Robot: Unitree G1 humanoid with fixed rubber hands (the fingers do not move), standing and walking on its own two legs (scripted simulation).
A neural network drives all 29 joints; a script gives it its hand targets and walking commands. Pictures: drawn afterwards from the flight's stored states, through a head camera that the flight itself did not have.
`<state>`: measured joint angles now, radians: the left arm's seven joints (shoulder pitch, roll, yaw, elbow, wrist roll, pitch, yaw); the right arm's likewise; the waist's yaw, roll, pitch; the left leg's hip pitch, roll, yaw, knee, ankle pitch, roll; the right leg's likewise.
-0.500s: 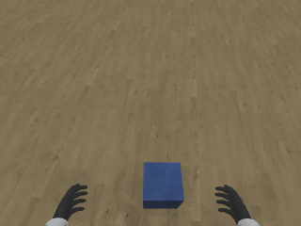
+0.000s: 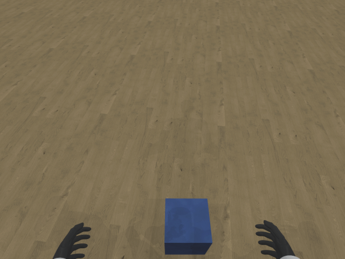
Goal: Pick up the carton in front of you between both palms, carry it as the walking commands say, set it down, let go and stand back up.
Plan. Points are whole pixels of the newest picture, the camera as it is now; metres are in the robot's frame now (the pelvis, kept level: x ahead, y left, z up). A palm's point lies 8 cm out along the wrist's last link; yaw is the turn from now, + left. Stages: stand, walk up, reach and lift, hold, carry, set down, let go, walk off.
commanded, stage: stand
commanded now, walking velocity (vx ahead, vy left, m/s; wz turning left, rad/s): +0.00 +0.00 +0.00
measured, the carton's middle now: (185, 227) +0.38 -0.07 -0.65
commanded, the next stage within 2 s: none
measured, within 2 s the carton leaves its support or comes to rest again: neither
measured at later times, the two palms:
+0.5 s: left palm out of the picture +0.12 +0.28 -0.09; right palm out of the picture +0.13 -0.30 -0.09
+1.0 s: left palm out of the picture +0.09 +0.29 -0.09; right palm out of the picture +0.10 -0.31 -0.09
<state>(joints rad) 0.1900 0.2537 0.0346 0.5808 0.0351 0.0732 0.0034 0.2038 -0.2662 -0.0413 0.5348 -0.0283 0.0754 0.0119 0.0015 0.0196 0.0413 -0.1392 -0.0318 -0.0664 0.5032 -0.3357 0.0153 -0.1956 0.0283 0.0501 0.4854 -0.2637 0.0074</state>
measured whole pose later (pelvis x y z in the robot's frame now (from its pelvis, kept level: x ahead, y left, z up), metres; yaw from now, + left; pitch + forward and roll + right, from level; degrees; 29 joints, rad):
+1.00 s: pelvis -0.01 -0.02 +0.01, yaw +1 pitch -2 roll +0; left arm 0.12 0.36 0.02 0.98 0.03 -0.01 0.01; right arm 0.19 -0.37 -0.01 0.88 -0.02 -0.01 -0.03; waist 0.01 0.02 0.02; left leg -0.09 -0.01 -0.08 0.40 -0.27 -0.01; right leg -0.15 0.03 0.03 0.40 -0.22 -0.01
